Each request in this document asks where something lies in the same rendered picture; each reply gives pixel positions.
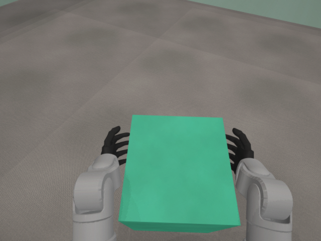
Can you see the right robot hand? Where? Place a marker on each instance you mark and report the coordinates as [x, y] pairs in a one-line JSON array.
[[242, 149]]

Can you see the left robot hand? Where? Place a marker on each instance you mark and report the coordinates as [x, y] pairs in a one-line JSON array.
[[110, 145]]

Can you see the right robot forearm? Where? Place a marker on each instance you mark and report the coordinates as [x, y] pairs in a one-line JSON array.
[[269, 202]]

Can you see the left robot forearm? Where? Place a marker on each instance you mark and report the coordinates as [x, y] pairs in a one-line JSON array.
[[93, 200]]

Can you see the carton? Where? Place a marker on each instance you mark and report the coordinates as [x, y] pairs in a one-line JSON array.
[[178, 176]]

